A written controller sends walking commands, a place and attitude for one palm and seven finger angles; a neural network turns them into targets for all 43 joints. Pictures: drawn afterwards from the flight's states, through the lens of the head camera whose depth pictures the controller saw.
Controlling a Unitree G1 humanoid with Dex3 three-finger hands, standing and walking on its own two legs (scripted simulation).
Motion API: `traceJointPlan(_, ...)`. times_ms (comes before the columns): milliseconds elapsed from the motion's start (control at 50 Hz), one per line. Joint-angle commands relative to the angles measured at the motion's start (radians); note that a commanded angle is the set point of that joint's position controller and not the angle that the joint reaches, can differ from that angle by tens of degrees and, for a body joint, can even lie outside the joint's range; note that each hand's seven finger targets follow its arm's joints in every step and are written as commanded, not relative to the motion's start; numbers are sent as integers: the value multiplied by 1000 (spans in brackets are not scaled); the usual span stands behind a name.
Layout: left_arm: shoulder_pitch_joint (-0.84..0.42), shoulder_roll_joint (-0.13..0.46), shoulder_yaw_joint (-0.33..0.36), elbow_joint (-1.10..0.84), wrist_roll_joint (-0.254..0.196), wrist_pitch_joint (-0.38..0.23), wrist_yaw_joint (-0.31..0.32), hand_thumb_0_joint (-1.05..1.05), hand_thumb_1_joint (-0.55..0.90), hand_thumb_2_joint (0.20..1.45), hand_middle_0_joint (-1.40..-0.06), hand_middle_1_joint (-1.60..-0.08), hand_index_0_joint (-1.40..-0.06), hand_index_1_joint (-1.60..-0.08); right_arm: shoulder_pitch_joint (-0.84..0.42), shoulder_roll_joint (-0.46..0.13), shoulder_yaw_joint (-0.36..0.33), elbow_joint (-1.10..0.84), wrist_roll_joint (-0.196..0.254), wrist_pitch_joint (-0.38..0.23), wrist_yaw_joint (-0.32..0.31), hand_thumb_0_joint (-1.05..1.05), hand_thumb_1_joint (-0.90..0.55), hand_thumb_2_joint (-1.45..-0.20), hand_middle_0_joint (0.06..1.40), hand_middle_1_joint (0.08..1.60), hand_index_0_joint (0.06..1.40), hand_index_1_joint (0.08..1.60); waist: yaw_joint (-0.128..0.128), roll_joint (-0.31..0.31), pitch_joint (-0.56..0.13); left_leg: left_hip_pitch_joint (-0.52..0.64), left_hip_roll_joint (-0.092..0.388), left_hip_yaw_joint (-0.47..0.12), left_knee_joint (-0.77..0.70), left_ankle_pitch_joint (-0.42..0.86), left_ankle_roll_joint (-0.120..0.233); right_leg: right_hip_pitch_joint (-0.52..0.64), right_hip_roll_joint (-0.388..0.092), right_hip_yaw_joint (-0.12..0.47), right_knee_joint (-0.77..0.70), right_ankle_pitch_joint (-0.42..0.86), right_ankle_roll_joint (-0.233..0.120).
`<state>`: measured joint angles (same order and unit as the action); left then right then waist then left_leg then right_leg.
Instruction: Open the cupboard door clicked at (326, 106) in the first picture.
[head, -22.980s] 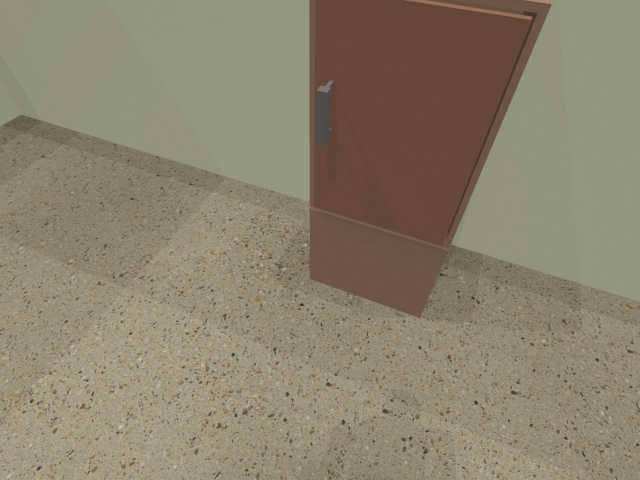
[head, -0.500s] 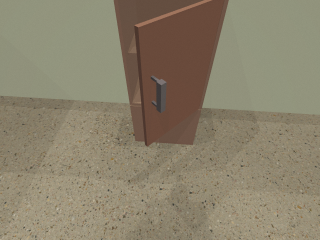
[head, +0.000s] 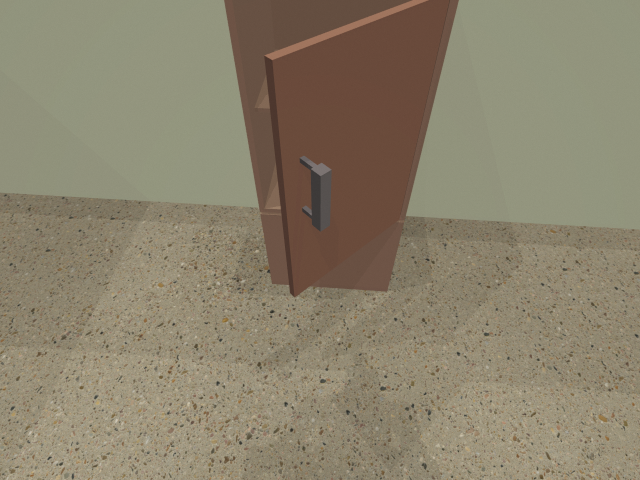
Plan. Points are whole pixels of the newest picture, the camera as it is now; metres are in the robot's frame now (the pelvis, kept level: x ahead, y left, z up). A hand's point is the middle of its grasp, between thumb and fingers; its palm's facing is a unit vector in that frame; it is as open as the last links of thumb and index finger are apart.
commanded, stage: walk to a spot facing it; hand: left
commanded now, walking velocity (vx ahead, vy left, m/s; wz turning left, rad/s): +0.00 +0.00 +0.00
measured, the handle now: (313, 193) +0.58 +0.05 -0.01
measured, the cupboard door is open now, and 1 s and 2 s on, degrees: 46 46 46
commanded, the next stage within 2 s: none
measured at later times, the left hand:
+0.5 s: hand out of the picture +0.09 +0.17 -0.18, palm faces -0.13 -0.96 -0.25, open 7.4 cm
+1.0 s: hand out of the picture +0.14 +0.17 -0.18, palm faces -0.34 -0.91 -0.23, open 7.4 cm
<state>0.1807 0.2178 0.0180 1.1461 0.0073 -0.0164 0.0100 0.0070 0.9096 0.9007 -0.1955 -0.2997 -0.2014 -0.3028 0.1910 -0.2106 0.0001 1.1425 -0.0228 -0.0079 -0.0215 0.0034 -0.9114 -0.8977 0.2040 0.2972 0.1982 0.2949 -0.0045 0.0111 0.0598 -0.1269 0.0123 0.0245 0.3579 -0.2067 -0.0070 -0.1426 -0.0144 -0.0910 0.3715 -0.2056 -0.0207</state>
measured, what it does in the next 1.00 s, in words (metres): lifts its left foot, turning right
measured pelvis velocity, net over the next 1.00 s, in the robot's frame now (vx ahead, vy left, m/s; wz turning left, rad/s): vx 0.03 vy -0.01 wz -0.45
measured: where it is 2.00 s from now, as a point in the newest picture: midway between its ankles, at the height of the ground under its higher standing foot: outside the picture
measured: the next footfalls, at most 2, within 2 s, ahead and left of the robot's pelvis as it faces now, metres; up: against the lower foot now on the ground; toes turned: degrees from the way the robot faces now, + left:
left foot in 1.02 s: +0.12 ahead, +0.10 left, +0.00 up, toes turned -28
right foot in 1.34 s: +0.00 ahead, -0.16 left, +0.00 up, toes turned -42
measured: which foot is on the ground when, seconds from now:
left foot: down 0.00-0.50, up 0.52-1.00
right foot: down 0.00-1.00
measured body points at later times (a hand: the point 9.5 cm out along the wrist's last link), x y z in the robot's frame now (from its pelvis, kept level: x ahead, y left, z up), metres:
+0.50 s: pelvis +0.00 -0.02 -0.02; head +0.04 -0.05 +0.42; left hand +0.09 +0.22 -0.16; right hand -0.01 -0.26 -0.18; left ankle -0.01 +0.12 -0.75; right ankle -0.02 -0.10 -0.74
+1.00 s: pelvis +0.03 -0.01 -0.01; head +0.08 -0.02 +0.43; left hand +0.16 +0.21 -0.17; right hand +0.06 -0.29 -0.14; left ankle +0.08 +0.12 -0.74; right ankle -0.02 -0.10 -0.75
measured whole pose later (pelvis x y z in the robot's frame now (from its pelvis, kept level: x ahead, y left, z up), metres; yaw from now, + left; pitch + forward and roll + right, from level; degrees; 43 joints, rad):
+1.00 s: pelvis +0.03 -0.01 -0.01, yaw -26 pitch +3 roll +0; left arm 0.26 0.21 0.09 0.94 0.02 0.04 0.00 0.01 0.91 0.90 -0.20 -0.30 -0.20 -0.30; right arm 0.06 -0.20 -0.04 0.87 0.00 0.01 -0.03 0.01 -0.91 -0.90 0.20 0.30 0.20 0.29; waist 0.04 -0.02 0.07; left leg -0.31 0.02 -0.04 0.56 -0.31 -0.03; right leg -0.31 0.14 0.21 0.55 -0.27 -0.04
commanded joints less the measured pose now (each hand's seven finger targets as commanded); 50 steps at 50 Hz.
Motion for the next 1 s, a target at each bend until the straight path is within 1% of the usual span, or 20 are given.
traceJointPlan(0, 19, 169, 30, -40, 4, -20, 13, 0, 900, 900, -200, -300, -200, -300, 15, -154, -28, -37, 4, -10, -6, 0, -900, -900, 200, 300, 200, 300, 6, -12, -44, -9, 95, -78, -57, 149, 26, 21, -122, 111, -81, 143, -25)
traceJointPlan(60, 0, 178, 30, -41, 3, -18, 12, 0, 900, 900, -200, -300, -200, -300, 8, -162, -28, -38, 2, -10, -7, 0, -900, -900, 200, 300, 200, 300, 4, -4, -47, -2, 101, -73, -62, 155, 23, 27, -121, 119, -78, 171, -26)
traceJointPlan(120, 25, 123, 28, -46, 4, 6, 15, 0, 900, 900, -200, -300, -200, -300, 57, -91, -21, -33, 1, 8, -14, 0, -900, -900, 200, 300, 200, 300, -4, -20, -47, 1, 108, -26, -6, 149, 8, -5, -124, 137, -35, 241, -20)
traceJointPlan(260, 13, 147, 66, -143, 15, 44, -2, 0, 900, 900, -200, -300, -200, -300, 62, -139, -62, -123, -1, 23, -28, 0, -900, -900, 200, 300, 200, 300, -8, 10, -38, -19, 159, 5, 53, 74, 27, -131, -79, 184, 101, 224, -30)
traceJointPlan(320, 9, 121, 70, -184, 18, 52, -11, 0, 900, 900, -200, -300, -200, -300, 60, -171, -79, -155, -4, 21, -32, 0, -900, -900, 200, 300, 200, 300, -7, 95, -39, -14, 248, -66, 2, 55, 78, -208, -14, 144, 243, 107, -10)
traceJointPlan(360, 2, 96, 74, -212, 19, 61, -18, 0, 900, 900, -200, -300, -200, -300, 54, -188, -87, -171, -9, 13, -33, 0, -900, -900, 200, 300, 200, 300, 0, 201, -22, -34, 356, -119, -53, 155, 153, -257, 14, 86, 451, -215, 9)
traceJointPlan(400, 1, 79, 79, -231, 18, 63, -22, 0, 900, 900, -200, -300, -200, -300, 33, -184, -87, -193, -13, 10, -34, 0, -900, -900, 200, 300, 200, 300, 12, 179, -26, -36, 386, -100, -19, 267, 178, -261, -17, 97, 501, -307, 8)
traceJointPlan(440, 74, 71, 82, -220, 16, 53, -27, 0, 900, 900, -200, -300, -200, -300, -11, -189, -89, -210, -13, 11, -33, 0, -900, -900, 200, 300, 200, 300, 53, 128, -44, -66, 332, 1, 108, 326, 118, -139, -16, 68, 317, -180, 5)
traceJointPlan(460, 136, 94, 91, -202, 19, 46, -26, 0, 900, 900, -200, -300, -200, -300, -24, -182, -91, -220, -5, 16, -31, 0, -900, -900, 200, 300, 200, 300, 80, 36, -67, -119, 265, 57, 237, 228, 64, -35, -18, 84, 151, 13, -1)
traceJointPlan(480, 178, 202, 112, -197, 32, 31, -12, 0, 900, 900, -200, -300, -200, -300, -15, -121, -88, -245, 11, 22, -25, 0, -900, -900, 200, 300, 200, 300, 86, -287, -77, -311, 104, 159, 492, -112, -19, 80, -228, 425, -29, 292, -68)
traceJointPlan(500, 198, 253, 118, -194, 16, 31, -2, 0, 900, 900, -200, -300, -200, -300, -38, -110, -83, -273, 11, 33, -18, 0, -900, -900, 200, 300, 200, 300, 102, -337, -65, -396, 20, 83, 690, -430, -40, 48, -362, 572, -70, 486, -165)
traceJointPlan(540, 116, 204, 113, -218, 16, 37, 12, 0, 900, 900, -200, -300, -200, -300, -75, -106, -90, -255, 10, 46, -17, 0, -900, -900, 200, 300, 200, 300, 64, -196, -12, -458, 56, -57, 838, -324, -32, -25, -288, 569, -66, 202, -205)
traceJointPlan(580, 71, 167, 104, -240, 14, 27, 15, 0, 900, 900, -200, -300, -200, -300, -62, -88, -86, -251, 6, 43, -8, 0, -900, -900, 200, 300, 200, 300, 32, -100, -50, -455, 64, -62, 830, -212, -45, -6, -230, 485, -42, 232, -181)
traceJointPlan(640, 100, 163, 105, -235, 13, 19, 16, 0, 900, 900, -200, -300, -200, -300, -59, -73, -82, -251, 9, 42, -9, 0, -900, -900, 200, 300, 200, 300, 36, -96, -121, -430, 47, -50, 755, -175, -57, 67, -184, 437, -7, 349, -157)
traceJointPlan(820, 141, 184, 115, -245, 21, 25, 12, 0, 900, 900, -200, -300, -200, -300, -145, -74, -79, -309, 19, 28, -17, 0, -900, -900, 200, 300, 200, 300, 57, -134, -110, -398, 10, -60, 554, -215, -54, 77, -171, 533, 19, 453, -189)
traceJointPlan(880, 103, 198, 120, -264, 23, 30, 9, 0, 900, 900, -200, -300, -200, -300, -125, -72, -78, -321, 26, 21, -17, 0, -900, -900, 200, 300, 200, 300, 39, -145, -110, -294, -8, -60, 421, -211, -42, -8, -159, 566, 33, 426, -180)
traceJointPlan(920, 55, 192, 118, -276, 19, 34, 10, 0, 900, 900, -200, -300, -200, -300, -44, -78, -77, -303, 28, 12, -21, 0, -900, -900, 200, 300, 200, 300, -4, -132, -124, -142, -14, -63, 225, -110, -36, -88, -118, 551, 80, 390, -133)
traceJointPlan(940, 35, 176, 113, -285, 13, 36, 8, 0, 900, 900, -200, -300, -200, -300, 12, -97, -80, -288, 27, 4, -26, 0, -900, -900, 200, 300, 200, 300, -31, -103, -146, 12, 11, -65, 90, -24, -29, -189, -75, 518, 121, 289, -85)
traceJointPlan(960, 50, 120, 103, -301, 4, 38, 4, 0, 900, 900, -200, -300, -200, -300, 44, -173, -88, -286, 14, -9, -32, 0, -900, -900, 200, 300, 200, 300, -36, 99, -161, 153, 204, -263, -44, -31, 33, -360, 45, 413, 232, 20, -30)
traceJointPlan(980, 54, 96, 92, -324, 2, 34, -12, 0, 900, 900, -200, -300, -200, -300, 62, -255, -100, -303, 0, -8, -35, 0, -900, -900, 200, 300, 200, 300, -29, 318, -142, 166, 457, -486, -106, 117, 157, -478, 117, 204, 477, -418, 37)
